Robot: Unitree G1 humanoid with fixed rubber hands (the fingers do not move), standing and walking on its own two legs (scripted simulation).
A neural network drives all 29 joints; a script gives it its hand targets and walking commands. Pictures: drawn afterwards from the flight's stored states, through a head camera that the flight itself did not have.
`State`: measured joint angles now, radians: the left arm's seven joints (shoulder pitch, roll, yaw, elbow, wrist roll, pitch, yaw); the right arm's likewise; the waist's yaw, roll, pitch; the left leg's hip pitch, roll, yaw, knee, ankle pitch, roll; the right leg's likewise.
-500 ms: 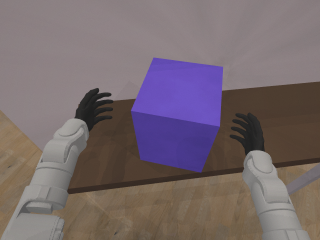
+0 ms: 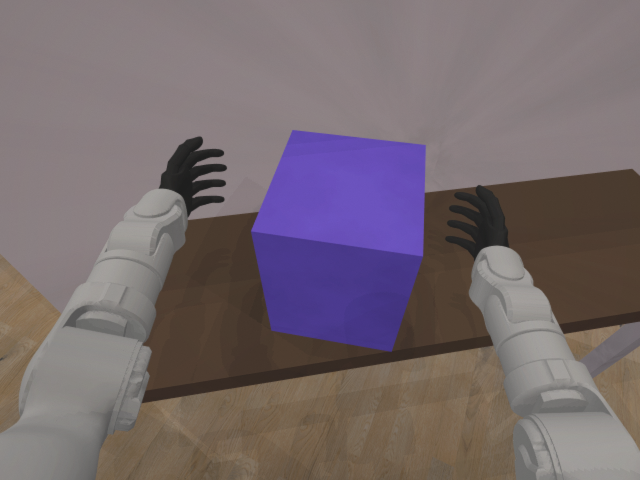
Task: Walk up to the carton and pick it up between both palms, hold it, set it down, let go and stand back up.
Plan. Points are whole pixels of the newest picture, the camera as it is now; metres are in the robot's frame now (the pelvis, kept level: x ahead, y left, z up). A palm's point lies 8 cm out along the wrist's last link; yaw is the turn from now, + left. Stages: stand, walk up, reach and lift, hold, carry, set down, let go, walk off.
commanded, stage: reach and lift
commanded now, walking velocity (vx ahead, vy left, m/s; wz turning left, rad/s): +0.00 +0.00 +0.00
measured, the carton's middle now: (343, 244) +0.47 -0.04 +0.00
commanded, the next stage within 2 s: none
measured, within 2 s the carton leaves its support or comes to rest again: neither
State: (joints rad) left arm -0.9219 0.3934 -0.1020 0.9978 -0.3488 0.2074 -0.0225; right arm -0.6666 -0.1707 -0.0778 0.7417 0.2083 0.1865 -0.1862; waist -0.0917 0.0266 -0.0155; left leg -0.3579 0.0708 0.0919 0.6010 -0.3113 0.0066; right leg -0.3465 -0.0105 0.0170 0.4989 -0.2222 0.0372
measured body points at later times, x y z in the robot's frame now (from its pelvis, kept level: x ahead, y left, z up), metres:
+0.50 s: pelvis +0.00 +0.00 +0.00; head +0.03 +0.01 +0.45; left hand +0.48 +0.17 +0.13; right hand +0.41 -0.22 +0.09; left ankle +0.00 +0.11 -0.73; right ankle +0.02 -0.15 -0.73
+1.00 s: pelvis +0.03 -0.01 -0.01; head +0.14 +0.00 +0.43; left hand +0.50 +0.13 +0.02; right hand +0.45 -0.21 +0.01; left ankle +0.00 +0.11 -0.73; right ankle +0.02 -0.15 -0.73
